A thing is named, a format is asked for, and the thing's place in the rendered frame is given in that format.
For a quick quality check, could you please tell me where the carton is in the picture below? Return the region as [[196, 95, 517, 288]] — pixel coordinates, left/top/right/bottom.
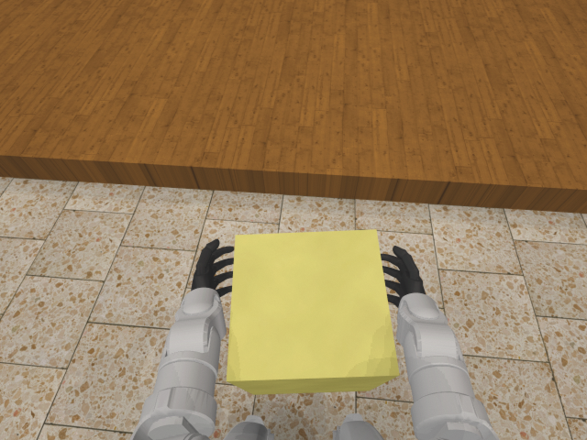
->
[[227, 229, 400, 395]]

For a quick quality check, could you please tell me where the robot left forearm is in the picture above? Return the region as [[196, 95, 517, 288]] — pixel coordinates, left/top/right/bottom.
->
[[129, 288, 227, 440]]

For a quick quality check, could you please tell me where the right robot shin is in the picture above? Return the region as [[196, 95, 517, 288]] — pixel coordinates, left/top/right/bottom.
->
[[343, 413, 363, 423]]

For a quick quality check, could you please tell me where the robot right forearm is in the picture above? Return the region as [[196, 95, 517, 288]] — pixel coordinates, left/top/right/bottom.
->
[[396, 292, 500, 440]]

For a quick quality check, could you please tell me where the robot left hand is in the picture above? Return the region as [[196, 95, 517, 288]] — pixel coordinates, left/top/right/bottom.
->
[[191, 239, 234, 297]]

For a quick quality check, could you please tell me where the left robot thigh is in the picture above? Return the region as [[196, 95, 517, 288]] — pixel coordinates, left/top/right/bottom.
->
[[223, 422, 274, 440]]

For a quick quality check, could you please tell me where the robot right hand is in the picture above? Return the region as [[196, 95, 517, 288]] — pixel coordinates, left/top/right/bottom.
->
[[381, 246, 426, 308]]

